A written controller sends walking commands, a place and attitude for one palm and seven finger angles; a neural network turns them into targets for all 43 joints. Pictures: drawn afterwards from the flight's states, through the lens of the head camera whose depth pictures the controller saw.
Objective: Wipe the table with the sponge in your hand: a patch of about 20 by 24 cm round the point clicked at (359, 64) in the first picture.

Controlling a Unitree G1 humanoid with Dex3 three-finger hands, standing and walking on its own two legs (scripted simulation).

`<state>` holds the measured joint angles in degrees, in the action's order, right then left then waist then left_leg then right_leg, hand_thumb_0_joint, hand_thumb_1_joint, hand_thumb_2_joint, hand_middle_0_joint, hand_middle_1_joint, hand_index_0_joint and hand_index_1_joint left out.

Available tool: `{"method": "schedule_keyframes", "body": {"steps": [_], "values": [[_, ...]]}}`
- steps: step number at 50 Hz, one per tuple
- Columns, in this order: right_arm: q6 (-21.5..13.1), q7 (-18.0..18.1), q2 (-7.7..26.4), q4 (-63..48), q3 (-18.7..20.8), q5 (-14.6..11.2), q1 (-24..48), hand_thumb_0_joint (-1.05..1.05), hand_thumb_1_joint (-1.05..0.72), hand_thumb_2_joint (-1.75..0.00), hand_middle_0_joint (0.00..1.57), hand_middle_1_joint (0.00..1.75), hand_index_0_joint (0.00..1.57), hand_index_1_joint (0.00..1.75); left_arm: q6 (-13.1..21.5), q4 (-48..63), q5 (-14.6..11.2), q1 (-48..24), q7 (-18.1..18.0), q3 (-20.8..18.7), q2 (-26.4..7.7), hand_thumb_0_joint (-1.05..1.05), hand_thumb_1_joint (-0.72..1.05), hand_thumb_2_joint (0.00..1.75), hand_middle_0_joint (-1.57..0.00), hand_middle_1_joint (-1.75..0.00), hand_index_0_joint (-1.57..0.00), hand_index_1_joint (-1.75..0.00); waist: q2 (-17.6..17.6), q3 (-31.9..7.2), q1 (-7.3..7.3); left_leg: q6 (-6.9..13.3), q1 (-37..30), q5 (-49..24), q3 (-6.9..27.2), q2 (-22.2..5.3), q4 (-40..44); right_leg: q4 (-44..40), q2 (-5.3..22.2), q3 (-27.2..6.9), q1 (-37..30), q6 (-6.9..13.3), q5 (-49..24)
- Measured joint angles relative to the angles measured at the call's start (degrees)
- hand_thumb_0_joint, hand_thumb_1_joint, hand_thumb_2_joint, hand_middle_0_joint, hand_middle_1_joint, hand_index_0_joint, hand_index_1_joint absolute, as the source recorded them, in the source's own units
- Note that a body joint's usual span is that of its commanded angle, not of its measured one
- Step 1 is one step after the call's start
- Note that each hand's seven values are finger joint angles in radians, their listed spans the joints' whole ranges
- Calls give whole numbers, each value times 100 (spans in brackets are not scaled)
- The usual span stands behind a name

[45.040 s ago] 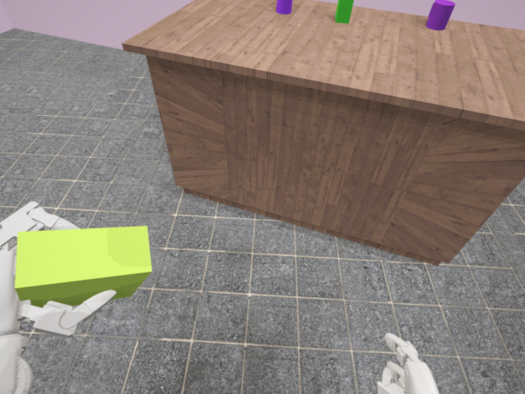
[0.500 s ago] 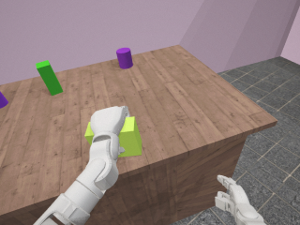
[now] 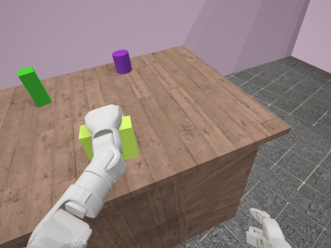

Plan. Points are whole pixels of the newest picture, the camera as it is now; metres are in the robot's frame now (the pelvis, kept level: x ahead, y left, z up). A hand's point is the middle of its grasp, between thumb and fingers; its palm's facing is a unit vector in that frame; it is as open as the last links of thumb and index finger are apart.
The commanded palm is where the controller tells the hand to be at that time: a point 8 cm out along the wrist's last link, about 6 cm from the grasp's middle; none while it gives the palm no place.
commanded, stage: wipe forward along the third lane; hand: left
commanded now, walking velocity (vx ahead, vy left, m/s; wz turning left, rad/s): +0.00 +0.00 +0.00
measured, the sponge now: (113, 146) +0.37 +0.19 +0.07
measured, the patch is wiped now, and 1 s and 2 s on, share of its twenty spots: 0.75 0.85 0.85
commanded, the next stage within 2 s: wipe back along the third lane in 1.00 s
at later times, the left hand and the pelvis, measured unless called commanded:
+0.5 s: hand (108, 123) +0.42 +0.20 +0.11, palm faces +0.00 -0.05 -1.00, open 9.6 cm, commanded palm +0.39 +0.21 +0.14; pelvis +0.00 +0.02 +0.00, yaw +1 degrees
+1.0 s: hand (101, 112) +0.47 +0.24 +0.11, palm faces -0.04 -0.04 -1.00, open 9.6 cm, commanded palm +0.45 +0.24 +0.14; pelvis +0.01 +0.03 +0.00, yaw +1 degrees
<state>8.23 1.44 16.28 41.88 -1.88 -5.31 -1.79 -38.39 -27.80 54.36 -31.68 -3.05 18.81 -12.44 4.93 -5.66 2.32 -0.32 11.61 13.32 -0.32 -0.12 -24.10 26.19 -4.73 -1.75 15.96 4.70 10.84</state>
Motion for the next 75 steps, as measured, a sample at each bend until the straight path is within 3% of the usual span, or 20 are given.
{"method": "schedule_keyframes", "body": {"steps": [13,26,38,46,56,66,75], "values": [[-41,117,-91,-21,-36,24,-182,1,-91,-89,20,30,20,29,453,-1094,39,-742,-73,-192,-23,-1,-53,111,-75,-139,-83,-134,-82,-88,-76,-1,290,-2,28,53,-72,40,57,25,261,-60,3],[15,110,-129,76,-14,40,-450,1,-90,-89,20,30,20,29,648,-1688,74,-1103,-262,-350,-6,-1,-53,111,-75,-139,-83,-135,-98,-170,-147,60,455,21,18,99,-96,-2,104,10,389,-136,-2],[-127,161,-124,95,-9,69,-528,1,-90,-89,20,30,20,29,933,-2721,128,-1926,-273,-587,-297,0,-53,111,-75,-139,-82,-136,-207,-99,-356,99,727,12,32,129,-152,-9,137,25,623,-180,-33],[-145,136,-84,159,47,96,-788,1,-90,-89,20,30,20,29,1183,-2978,165,-2068,-315,-763,-466,0,-53,111,-75,-138,-82,-137,-206,-168,-434,132,847,79,20,121,-200,-54,128,11,704,-212,-20],[-183,92,-89,239,90,125,-906,1,-90,-89,20,30,20,29,1251,-3306,213,-2351,-365,-855,-569,0,-53,111,-76,-138,-82,-137,-196,-187,-519,181,1013,115,14,145,-255,-66,152,5,836,-259,-15],[-86,-4,-135,172,133,95,-966,1,-91,-89,20,30,20,29,1169,-2694,102,-1756,-701,-709,-386,-1,-51,111,-73,-141,-79,-140,-157,-326,-362,239,844,176,-56,151,-202,-161,155,-71,666,-311,3],[58,-81,-146,22,105,13,-526,1,-91,-89,20,30,20,29,458,-1858,-26,-1301,-703,-204,-42,-2,-49,111,-70,-144,-76,-144,-115,-320,-160,299,579,210,-25,230,-136,-189,235,-47,399,-362,82]]}}
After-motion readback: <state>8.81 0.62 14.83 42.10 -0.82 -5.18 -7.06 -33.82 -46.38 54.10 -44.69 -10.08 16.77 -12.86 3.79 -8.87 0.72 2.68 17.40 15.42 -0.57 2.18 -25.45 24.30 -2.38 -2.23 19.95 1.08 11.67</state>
